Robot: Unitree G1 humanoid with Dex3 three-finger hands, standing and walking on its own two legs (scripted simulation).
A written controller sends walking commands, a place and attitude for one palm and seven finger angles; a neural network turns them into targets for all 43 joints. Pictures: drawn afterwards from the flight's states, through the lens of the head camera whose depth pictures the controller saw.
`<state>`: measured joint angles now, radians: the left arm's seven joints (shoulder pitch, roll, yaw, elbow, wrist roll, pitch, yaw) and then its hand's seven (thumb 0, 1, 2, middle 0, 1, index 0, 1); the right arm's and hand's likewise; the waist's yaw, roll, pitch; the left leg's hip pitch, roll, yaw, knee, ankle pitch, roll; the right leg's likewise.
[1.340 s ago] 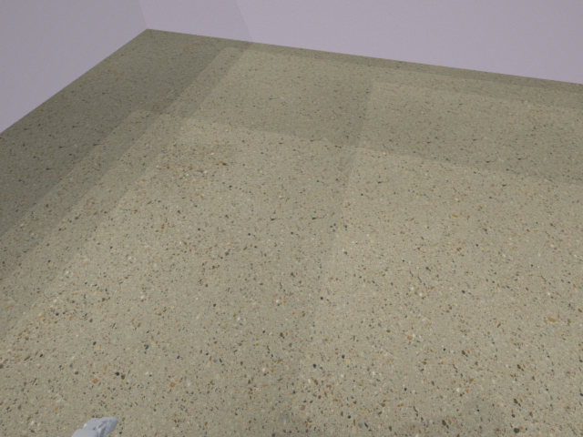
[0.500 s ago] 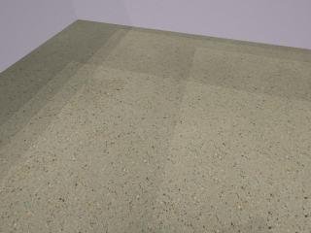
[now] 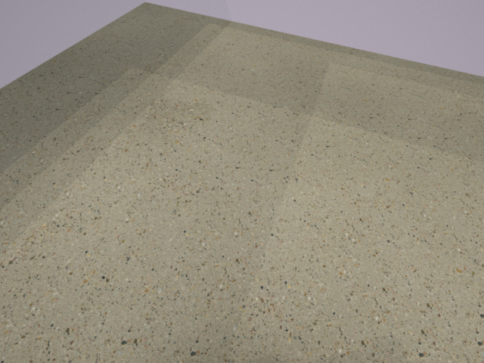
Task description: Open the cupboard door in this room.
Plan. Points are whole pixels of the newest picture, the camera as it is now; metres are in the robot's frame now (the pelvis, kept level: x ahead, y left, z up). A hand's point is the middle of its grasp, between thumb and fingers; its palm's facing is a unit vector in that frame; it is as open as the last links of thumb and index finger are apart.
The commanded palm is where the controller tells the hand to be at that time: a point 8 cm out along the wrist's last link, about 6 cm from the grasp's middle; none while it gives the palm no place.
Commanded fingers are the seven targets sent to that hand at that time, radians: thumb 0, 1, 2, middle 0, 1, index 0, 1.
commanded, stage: turn or walk to find it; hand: left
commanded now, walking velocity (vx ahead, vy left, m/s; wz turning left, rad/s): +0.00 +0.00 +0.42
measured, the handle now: out of the picture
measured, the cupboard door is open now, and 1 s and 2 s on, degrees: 0 0 0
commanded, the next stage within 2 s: none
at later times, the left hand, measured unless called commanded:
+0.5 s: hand out of the picture -0.04 +0.18 -0.15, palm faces +0.26 -0.93 -0.27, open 7.4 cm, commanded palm none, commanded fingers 0.00 0.90 0.90 -0.20 -0.30 -0.20 -0.30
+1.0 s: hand out of the picture -0.10 +0.22 -0.15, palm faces +0.46 -0.85 -0.26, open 7.4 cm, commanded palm none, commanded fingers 0.00 0.90 0.90 -0.20 -0.30 -0.20 -0.30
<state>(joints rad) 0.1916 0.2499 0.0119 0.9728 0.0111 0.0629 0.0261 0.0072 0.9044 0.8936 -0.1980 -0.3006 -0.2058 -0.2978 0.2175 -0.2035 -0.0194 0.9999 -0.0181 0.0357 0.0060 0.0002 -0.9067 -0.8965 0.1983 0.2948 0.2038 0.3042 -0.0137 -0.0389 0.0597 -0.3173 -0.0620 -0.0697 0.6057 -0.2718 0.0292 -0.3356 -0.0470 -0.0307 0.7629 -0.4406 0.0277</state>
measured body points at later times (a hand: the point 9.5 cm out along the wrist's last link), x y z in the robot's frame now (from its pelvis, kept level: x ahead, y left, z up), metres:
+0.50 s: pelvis -0.05 -0.03 +0.01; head -0.03 -0.03 +0.46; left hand -0.05 +0.23 -0.13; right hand +0.07 -0.29 -0.13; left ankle -0.07 +0.10 -0.67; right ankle -0.03 -0.15 -0.73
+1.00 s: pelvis -0.08 +0.00 +0.01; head -0.07 +0.01 +0.46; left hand -0.12 +0.27 -0.13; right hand +0.08 -0.19 -0.13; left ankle -0.09 +0.10 -0.73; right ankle -0.02 -0.13 -0.69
